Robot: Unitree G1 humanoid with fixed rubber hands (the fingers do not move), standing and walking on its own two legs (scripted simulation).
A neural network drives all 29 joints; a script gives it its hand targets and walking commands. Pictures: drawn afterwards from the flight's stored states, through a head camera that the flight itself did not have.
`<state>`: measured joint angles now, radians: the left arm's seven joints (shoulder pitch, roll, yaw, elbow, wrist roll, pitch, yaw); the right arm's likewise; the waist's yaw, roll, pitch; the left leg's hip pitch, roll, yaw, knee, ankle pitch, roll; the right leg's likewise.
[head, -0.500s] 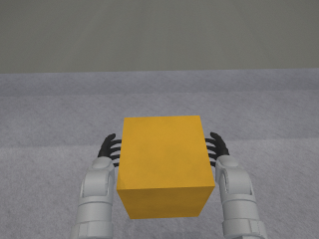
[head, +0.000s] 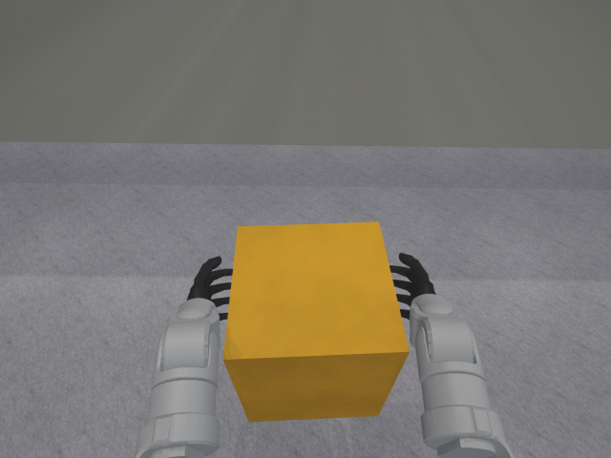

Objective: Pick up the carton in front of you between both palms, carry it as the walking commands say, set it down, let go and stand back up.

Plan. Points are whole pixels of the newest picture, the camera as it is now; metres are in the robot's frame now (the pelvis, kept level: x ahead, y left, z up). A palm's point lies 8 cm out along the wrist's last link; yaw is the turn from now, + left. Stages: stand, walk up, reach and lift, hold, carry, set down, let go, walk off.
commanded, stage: hold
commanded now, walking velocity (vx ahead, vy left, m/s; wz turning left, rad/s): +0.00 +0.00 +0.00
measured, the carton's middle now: (311, 325) +0.31 +0.00 -0.03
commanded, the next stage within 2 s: set down in 0.56 s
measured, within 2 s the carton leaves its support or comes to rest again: neither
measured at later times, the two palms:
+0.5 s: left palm (214, 297) +0.30 +0.13 +0.05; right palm (432, 298) +0.30 -0.16 +0.05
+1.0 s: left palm (223, 301) +0.36 +0.14 -0.04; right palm (405, 299) +0.35 -0.16 -0.03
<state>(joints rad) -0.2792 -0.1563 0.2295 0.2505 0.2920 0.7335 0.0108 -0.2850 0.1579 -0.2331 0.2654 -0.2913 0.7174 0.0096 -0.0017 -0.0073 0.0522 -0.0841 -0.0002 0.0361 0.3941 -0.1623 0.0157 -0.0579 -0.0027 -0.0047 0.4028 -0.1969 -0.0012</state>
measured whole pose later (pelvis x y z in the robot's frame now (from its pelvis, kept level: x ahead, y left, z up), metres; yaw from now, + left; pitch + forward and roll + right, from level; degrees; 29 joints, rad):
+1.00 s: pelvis +0.01 -0.01 -0.02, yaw -1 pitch +5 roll +0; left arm -0.55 -0.19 0.50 0.52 0.44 0.40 -0.04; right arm -0.56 0.20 -0.50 0.53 -0.43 0.39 0.04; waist 0.00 -0.01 0.11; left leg -0.45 -0.04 -0.05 0.62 -0.25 0.01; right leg -0.44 0.04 0.06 0.63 -0.28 -0.01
